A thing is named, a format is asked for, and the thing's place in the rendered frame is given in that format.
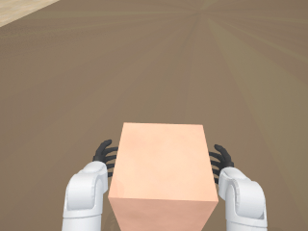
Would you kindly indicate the carton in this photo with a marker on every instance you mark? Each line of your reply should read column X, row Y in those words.
column 163, row 178

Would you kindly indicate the robot right forearm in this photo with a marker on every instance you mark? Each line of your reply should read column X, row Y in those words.
column 245, row 203

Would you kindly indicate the robot left forearm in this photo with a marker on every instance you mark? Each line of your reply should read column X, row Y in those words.
column 83, row 201

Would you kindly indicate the left robot hand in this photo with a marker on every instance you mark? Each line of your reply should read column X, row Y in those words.
column 102, row 151

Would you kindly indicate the right robot hand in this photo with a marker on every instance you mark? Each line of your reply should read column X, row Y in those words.
column 224, row 160

